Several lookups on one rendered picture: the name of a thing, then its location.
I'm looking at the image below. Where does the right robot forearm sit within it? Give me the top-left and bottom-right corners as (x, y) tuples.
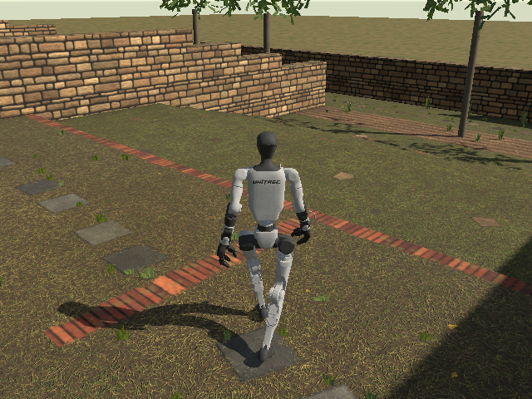
(296, 201), (310, 231)

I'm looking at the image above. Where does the robot right hand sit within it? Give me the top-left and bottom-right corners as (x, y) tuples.
(291, 227), (311, 244)

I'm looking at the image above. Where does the right robot shin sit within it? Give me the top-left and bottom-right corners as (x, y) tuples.
(262, 290), (285, 351)

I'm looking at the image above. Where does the robot left hand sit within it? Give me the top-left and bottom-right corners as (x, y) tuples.
(217, 243), (237, 268)

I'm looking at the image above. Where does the humanoid robot torso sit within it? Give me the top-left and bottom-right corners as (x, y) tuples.
(247, 164), (286, 249)

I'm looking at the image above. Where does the left robot forearm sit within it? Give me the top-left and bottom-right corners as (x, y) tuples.
(219, 202), (237, 245)

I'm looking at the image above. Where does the right robot upper arm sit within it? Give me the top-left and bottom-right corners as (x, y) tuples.
(284, 168), (305, 213)

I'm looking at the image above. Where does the left robot upper arm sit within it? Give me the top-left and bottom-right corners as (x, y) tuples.
(229, 167), (249, 214)

